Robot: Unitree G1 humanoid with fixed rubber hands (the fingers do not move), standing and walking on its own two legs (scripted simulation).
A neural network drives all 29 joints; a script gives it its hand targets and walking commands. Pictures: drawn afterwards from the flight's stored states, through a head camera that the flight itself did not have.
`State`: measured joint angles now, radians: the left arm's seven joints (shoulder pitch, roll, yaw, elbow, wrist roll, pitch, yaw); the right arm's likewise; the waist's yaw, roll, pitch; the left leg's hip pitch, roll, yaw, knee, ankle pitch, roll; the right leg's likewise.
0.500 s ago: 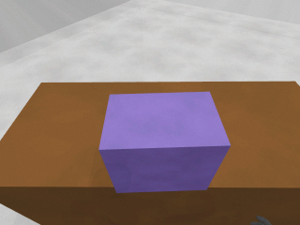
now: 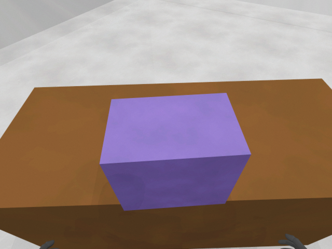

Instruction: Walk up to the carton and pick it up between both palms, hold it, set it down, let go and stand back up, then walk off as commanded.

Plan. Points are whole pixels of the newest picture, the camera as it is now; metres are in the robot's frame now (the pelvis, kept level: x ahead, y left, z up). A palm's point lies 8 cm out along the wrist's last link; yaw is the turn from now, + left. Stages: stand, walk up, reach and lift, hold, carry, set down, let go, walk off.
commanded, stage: reach and lift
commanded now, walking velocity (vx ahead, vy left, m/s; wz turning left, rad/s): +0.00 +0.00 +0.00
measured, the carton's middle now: (172, 155) +0.36 -0.01 +0.02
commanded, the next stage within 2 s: none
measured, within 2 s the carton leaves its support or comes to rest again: neither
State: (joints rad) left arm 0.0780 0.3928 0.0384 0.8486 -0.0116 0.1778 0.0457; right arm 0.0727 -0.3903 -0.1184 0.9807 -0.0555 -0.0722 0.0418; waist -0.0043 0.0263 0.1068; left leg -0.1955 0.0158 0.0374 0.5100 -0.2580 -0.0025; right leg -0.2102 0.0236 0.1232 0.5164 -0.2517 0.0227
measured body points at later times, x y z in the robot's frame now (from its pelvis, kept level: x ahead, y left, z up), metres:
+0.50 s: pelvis +0.00 -0.03 +0.00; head +0.01 -0.02 +0.45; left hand +0.18 +0.27 -0.06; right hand +0.17 -0.31 -0.06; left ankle +0.01 +0.12 -0.74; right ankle +0.02 -0.14 -0.74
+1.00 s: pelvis +0.03 -0.01 +0.01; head +0.01 +0.00 +0.46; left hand +0.20 +0.25 -0.03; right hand +0.20 -0.28 -0.02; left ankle +0.01 +0.12 -0.74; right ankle +0.02 -0.14 -0.74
